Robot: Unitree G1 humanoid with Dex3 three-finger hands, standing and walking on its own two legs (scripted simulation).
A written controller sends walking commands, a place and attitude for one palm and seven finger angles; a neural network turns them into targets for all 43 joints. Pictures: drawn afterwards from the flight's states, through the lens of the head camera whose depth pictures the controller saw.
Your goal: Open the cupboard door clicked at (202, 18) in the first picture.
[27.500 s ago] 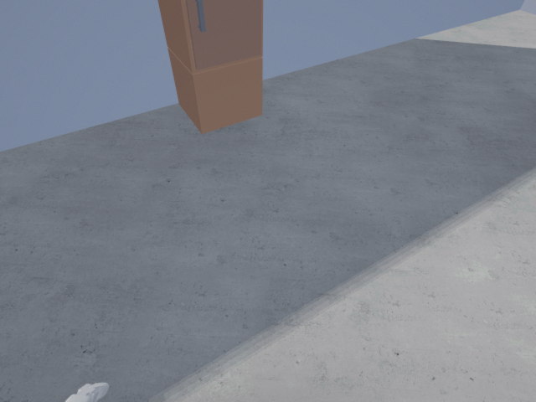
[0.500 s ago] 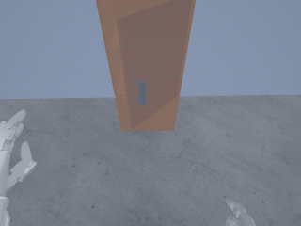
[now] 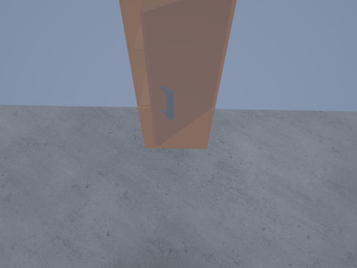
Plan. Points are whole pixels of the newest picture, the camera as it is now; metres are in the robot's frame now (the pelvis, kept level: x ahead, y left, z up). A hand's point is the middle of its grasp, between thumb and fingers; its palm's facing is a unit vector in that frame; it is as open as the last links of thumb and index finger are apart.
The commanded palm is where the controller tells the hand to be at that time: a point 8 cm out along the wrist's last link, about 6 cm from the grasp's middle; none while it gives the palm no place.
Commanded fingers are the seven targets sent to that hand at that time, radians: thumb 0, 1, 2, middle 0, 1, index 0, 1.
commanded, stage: let the arm hang, fingers relaxed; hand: left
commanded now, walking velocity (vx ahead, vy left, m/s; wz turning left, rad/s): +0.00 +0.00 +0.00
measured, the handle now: (166, 102) +0.68 +0.09 -0.08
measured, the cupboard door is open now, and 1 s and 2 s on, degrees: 44 44 44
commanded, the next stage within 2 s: look to check the result in 0.56 s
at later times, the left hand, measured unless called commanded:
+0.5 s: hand out of the picture +0.07 +0.19 -0.16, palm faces -0.02 -0.97 -0.24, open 7.4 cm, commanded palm none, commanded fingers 0.00 0.90 0.90 -0.20 -0.30 -0.20 -0.30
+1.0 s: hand out of the picture +0.07 +0.20 -0.16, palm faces +0.00 -0.96 -0.29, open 7.4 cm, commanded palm none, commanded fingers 0.00 0.90 0.90 -0.20 -0.30 -0.20 -0.30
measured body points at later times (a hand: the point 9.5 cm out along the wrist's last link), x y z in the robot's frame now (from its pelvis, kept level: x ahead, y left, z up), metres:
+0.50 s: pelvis +0.02 +0.00 +0.00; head +0.03 -0.01 +0.45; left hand +0.08 +0.24 -0.14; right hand +0.04 -0.26 -0.15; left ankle +0.05 +0.11 -0.74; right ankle +0.00 -0.10 -0.74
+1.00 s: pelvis +0.05 -0.01 +0.01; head +0.06 -0.02 +0.46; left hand +0.07 +0.25 -0.14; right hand +0.09 -0.27 -0.15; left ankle +0.05 +0.11 -0.74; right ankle +0.00 -0.10 -0.74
